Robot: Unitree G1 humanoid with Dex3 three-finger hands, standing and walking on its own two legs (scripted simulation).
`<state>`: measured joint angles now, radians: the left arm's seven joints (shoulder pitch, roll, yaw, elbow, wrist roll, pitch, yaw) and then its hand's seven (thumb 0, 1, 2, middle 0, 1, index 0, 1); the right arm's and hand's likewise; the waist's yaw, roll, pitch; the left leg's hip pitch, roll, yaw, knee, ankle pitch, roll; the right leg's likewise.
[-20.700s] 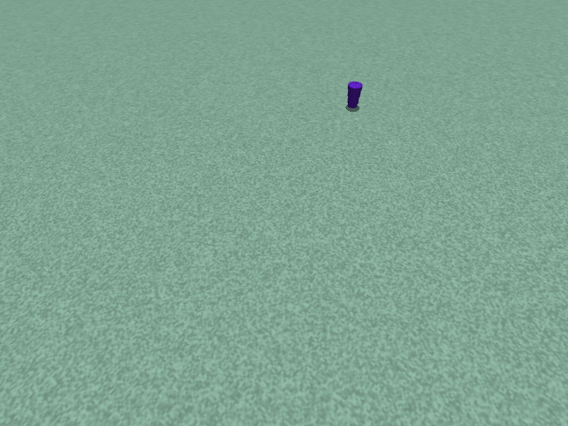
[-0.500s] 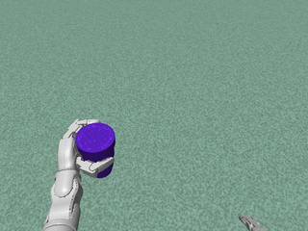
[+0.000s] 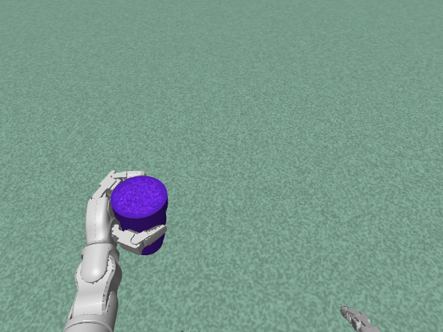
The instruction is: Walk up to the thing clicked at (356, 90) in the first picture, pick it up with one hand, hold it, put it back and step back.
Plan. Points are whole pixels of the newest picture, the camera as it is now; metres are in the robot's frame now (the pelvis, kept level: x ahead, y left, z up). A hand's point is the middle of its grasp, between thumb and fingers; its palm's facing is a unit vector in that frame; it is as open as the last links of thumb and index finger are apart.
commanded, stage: hold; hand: left
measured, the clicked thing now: (143, 220) +0.33 +0.17 +0.02
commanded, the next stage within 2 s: crouch in 0.44 s
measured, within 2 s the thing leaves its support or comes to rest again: neither
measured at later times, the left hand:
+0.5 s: hand (139, 215) +0.32 +0.17 +0.05, palm faces +0.14 -0.99 -0.02, open 11.8 cm
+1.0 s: hand (146, 235) +0.33 +0.18 -0.06, palm faces +0.18 -0.98 +0.00, open 11.7 cm
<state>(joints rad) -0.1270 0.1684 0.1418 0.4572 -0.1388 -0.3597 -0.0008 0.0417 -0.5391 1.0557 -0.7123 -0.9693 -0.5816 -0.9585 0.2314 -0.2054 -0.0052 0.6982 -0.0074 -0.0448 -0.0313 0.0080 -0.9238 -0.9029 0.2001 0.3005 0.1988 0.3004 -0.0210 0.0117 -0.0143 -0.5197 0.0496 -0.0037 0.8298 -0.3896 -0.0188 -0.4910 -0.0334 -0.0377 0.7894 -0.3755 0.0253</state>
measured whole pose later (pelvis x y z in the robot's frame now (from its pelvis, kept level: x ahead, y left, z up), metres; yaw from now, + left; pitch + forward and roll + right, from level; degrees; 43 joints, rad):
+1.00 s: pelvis -0.02 +0.00 -0.06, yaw +0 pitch +16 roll -2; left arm -0.26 0.19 0.23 0.74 -0.13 -0.61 -0.03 0.04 -0.53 1.05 -0.71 -0.97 -0.58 -0.96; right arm 0.19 -0.23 -0.03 0.68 -0.04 -0.07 0.02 0.01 -0.90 -0.90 0.20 0.30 0.20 0.30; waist -0.05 -0.01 -0.08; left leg -0.95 0.05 -0.03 1.16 -0.48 -0.02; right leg -0.92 -0.03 -0.04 1.12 -0.47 0.02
